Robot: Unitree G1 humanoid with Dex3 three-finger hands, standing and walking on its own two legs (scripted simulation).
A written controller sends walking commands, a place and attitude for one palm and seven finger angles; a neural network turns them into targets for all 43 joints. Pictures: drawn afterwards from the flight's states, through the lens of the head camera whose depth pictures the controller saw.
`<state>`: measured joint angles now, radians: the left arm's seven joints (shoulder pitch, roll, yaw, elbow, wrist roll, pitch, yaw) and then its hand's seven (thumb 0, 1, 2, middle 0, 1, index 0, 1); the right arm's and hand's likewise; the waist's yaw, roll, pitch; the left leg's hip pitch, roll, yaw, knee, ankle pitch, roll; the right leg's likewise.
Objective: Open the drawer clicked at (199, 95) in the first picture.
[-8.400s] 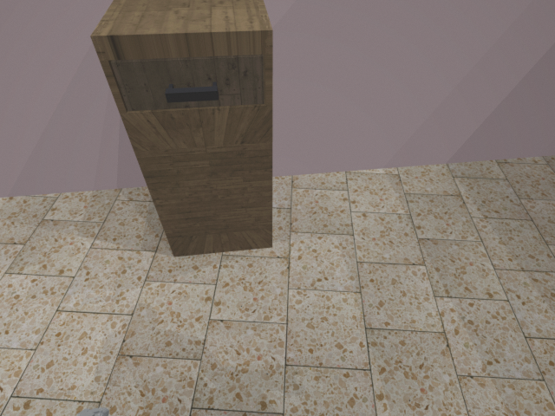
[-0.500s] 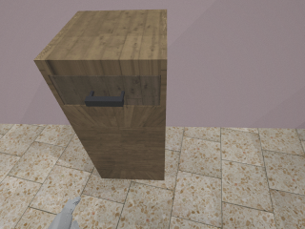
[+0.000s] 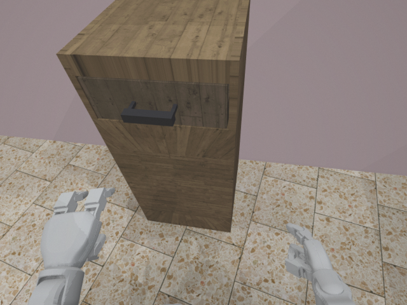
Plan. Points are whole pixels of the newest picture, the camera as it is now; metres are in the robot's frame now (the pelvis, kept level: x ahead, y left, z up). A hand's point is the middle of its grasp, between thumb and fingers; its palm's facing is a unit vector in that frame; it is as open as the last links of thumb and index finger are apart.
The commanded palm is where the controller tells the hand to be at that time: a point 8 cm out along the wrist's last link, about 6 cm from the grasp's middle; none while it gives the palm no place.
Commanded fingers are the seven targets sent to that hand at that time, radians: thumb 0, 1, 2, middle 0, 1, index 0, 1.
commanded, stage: raise the hand with hooked fingers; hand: left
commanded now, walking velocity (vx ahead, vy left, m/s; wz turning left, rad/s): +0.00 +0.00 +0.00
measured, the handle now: (151, 111) +0.53 +0.23 +0.06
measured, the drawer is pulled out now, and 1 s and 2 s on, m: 0.00 0.00 0.00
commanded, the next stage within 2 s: move the hooked fingers above the handle in 1.24 s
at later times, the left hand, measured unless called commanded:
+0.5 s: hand (86, 185) +0.27 +0.26 +0.11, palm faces +0.11 -0.09 -0.99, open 12.9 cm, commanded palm +0.25 +0.26 +0.18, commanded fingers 0.00 -0.48 0.31 -0.30 -1.18 -0.30 -1.18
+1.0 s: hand (59, 143) +0.31 +0.29 +0.19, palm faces +0.06 -0.05 -1.00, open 13.9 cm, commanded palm +0.27 +0.29 +0.23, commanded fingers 0.00 -0.50 0.30 -0.30 -1.20 -0.30 -1.20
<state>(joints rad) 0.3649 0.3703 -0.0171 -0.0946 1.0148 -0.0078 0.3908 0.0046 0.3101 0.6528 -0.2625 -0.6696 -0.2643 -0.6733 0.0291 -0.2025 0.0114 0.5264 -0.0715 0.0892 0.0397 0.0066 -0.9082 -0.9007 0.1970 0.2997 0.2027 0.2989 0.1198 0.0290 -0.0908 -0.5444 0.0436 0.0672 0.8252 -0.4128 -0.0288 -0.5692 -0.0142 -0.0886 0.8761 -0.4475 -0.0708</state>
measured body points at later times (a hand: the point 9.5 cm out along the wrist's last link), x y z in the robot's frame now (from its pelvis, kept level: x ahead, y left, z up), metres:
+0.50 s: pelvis +0.01 +0.03 +0.03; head +0.02 -0.01 +0.48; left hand +0.26 +0.26 +0.17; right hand +0.21 -0.21 -0.07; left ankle +0.00 +0.14 -0.70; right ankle +0.00 -0.07 -0.70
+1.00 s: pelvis -0.01 +0.05 +0.05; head +0.00 +0.01 +0.49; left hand +0.30 +0.29 +0.24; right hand +0.19 -0.17 -0.07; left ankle +0.00 +0.14 -0.70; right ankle +0.00 -0.07 -0.70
